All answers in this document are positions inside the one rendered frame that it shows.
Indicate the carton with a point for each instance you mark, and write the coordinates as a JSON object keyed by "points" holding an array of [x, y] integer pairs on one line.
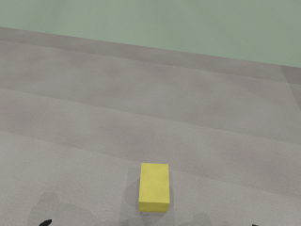
{"points": [[154, 188]]}

